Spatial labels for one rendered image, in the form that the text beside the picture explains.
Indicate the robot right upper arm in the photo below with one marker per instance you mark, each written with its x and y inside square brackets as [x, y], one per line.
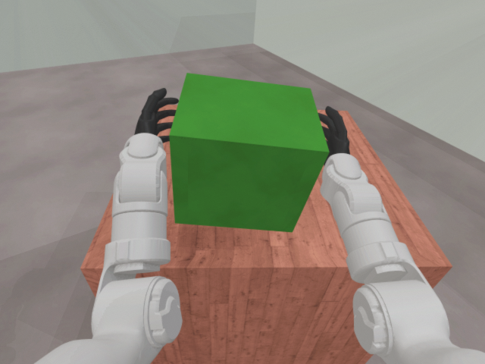
[403, 323]

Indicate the carton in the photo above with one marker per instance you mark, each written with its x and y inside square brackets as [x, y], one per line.
[244, 154]

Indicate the robot right forearm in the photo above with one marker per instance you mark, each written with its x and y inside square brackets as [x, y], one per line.
[374, 252]

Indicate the robot right hand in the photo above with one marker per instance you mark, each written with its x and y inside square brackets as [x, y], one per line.
[336, 135]

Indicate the robot left hand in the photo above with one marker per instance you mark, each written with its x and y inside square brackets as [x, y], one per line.
[150, 116]

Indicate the pedestal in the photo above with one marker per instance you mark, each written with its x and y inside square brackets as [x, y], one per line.
[272, 297]

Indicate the robot left upper arm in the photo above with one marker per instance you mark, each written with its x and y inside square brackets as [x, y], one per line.
[132, 320]

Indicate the robot left forearm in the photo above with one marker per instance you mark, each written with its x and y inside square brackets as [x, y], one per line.
[139, 212]

